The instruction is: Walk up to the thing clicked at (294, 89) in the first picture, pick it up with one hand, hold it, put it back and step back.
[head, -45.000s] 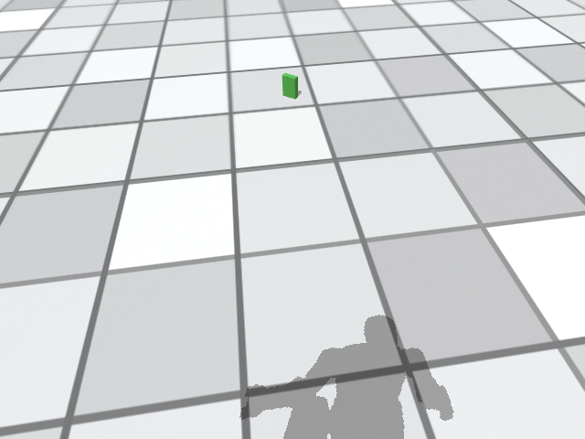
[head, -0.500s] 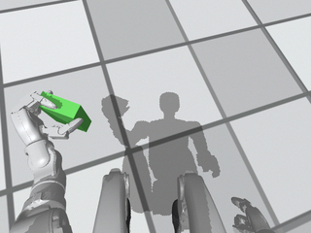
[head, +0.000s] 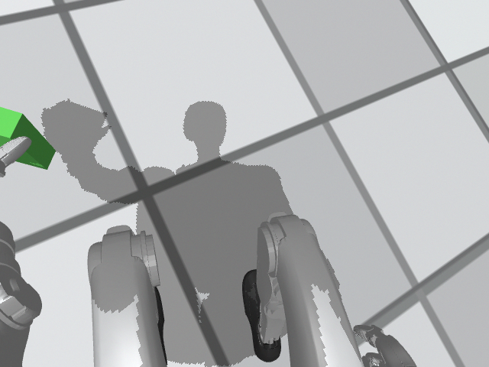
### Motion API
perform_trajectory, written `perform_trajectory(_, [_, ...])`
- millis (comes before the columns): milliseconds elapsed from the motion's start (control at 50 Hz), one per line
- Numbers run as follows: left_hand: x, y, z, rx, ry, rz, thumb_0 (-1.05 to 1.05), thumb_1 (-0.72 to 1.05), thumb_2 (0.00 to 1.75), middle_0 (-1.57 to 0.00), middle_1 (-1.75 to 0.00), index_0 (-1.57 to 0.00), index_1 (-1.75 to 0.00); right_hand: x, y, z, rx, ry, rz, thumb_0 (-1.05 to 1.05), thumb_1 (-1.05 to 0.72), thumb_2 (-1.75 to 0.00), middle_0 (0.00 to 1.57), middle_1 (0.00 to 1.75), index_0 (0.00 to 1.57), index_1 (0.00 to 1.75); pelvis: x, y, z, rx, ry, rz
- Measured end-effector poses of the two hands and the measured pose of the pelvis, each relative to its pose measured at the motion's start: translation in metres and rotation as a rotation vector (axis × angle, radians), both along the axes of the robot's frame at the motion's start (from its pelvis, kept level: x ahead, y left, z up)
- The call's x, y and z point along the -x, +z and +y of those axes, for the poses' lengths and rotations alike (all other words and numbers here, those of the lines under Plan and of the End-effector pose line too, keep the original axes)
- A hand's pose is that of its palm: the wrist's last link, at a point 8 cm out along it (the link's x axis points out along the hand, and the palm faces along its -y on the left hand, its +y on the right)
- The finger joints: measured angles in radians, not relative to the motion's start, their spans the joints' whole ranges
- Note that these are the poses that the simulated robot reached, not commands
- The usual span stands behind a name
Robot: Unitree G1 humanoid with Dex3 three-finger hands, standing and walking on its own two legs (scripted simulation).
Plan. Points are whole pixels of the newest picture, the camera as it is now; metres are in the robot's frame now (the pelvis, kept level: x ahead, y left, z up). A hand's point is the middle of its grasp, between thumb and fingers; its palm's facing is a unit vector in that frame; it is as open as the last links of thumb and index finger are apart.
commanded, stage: crouch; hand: left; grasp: from above
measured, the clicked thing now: (1, 135) +0.48 +0.34 -0.11
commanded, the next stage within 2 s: lower in 0.84 s
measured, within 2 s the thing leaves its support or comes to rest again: rests again in 1.76 s
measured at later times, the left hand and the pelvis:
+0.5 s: hand out of the picture +0.47 +0.37 -0.14, palm faces +0.54 -0.84 -0.04, open 8.2 cm; pelvis +0.00 +0.01 -0.06, yaw -4 degrees
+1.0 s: hand out of the picture +0.48 +0.37 -0.17, palm faces +0.52 -0.85 -0.07, open 8.3 cm; pelvis +0.00 +0.01 -0.08, yaw -6 degrees
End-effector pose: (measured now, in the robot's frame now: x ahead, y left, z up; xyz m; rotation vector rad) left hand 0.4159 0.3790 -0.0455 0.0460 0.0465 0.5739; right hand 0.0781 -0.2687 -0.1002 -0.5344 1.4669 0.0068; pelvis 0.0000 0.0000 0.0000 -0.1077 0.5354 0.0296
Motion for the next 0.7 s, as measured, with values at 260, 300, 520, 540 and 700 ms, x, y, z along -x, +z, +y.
perform_trajectory(260, [-0.009,-0.055,0.021,0.011,0.008,-0.007,-0.01,-0.61,0.87,-0.41,-1.05,-1.25,-1.44,0.010,-0.030,0.000,0.044,0.057,0.053,0.00,-0.87,-0.90,0.20,0.30,0.20,0.30,0.001,-0.044,0.006,0.040,-0.025,-0.059])
perform_trajectory(300, [-0.009,-0.062,0.024,0.008,0.008,-0.004,-0.01,-0.61,0.87,-0.41,-1.05,-1.25,-1.44,0.007,-0.034,0.001,0.046,0.070,0.052,0.00,-0.86,-0.90,0.20,0.30,0.20,0.30,0.001,-0.049,0.006,0.045,-0.027,-0.066])
perform_trajectory(520, [-0.011,-0.089,0.028,0.019,-0.002,0.005,0.00,-0.60,0.85,-0.41,-1.05,-1.25,-1.43,-0.011,-0.040,0.004,0.073,0.147,0.029,0.00,-0.86,-0.89,0.20,0.30,0.20,0.30,0.000,-0.064,0.009,0.070,-0.041,-0.109])
perform_trajectory(540, [-0.011,-0.091,0.028,0.020,0.000,0.003,0.00,-0.60,0.85,-0.41,-1.05,-1.26,-1.43,-0.012,-0.039,0.003,0.077,0.153,0.026,0.00,-0.86,-0.89,0.20,0.30,0.20,0.30,0.000,-0.065,0.009,0.073,-0.042,-0.113])
perform_trajectory(700, [-0.015,-0.104,0.031,0.001,-0.015,0.018,0.00,-0.60,0.85,-0.41,-1.06,-1.26,-1.43,-0.018,-0.036,0.002,0.104,0.194,0.018,0.00,-0.86,-0.89,0.20,0.30,0.20,0.30,0.001,-0.071,0.012,0.089,-0.053,-0.139])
